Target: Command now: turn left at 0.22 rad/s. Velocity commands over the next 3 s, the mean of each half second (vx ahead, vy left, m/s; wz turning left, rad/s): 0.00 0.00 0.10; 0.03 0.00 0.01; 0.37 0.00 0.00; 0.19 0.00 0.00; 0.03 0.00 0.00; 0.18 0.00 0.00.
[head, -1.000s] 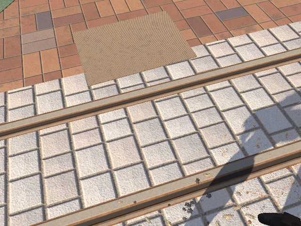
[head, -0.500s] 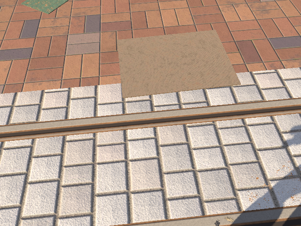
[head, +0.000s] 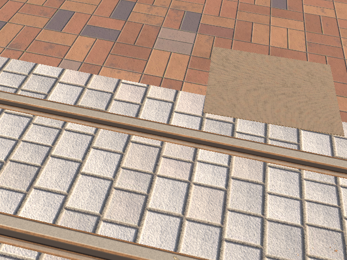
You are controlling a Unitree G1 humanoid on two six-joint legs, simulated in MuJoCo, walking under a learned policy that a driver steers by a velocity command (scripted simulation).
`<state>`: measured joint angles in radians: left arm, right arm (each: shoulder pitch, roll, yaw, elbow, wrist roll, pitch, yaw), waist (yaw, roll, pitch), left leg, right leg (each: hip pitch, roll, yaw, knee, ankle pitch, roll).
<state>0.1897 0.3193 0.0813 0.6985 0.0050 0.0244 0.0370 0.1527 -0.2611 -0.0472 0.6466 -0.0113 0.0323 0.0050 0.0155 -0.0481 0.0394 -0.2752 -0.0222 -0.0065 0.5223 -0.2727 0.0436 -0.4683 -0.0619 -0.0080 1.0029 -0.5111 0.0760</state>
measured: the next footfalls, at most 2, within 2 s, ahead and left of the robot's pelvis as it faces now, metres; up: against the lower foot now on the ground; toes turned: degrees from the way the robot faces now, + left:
right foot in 0.24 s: +0.03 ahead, -0.14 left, +0.00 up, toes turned +1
left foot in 1.56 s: +0.42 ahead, +0.09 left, +0.00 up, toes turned +2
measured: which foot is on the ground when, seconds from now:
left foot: down 0.00-1.00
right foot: up 0.00-0.22, down 0.24-1.00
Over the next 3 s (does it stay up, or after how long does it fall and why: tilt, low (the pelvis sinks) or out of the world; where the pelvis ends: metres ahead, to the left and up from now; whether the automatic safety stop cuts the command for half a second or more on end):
stays up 0.49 -0.07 0.01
